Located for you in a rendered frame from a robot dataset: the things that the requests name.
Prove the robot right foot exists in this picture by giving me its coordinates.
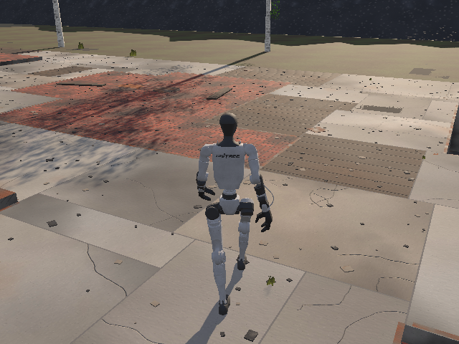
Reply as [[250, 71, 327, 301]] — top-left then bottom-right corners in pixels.
[[237, 255, 247, 270]]

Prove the left robot upper arm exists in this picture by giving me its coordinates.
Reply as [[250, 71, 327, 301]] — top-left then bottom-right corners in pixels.
[[197, 143, 214, 181]]

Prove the left robot forearm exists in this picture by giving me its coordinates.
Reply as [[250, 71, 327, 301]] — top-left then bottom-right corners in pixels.
[[196, 172, 206, 192]]

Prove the robot left hand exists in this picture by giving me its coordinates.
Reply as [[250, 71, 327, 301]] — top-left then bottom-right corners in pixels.
[[198, 187, 215, 201]]

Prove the robot right hand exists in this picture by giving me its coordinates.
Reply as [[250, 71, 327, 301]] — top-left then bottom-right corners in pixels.
[[255, 210, 273, 232]]

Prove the left robot thigh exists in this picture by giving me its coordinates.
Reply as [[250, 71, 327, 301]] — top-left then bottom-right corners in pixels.
[[205, 202, 226, 265]]

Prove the right robot upper arm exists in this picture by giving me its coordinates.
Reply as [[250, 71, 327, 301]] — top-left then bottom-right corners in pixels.
[[243, 143, 261, 185]]

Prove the right robot forearm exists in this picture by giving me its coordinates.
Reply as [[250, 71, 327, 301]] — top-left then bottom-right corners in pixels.
[[254, 174, 270, 212]]

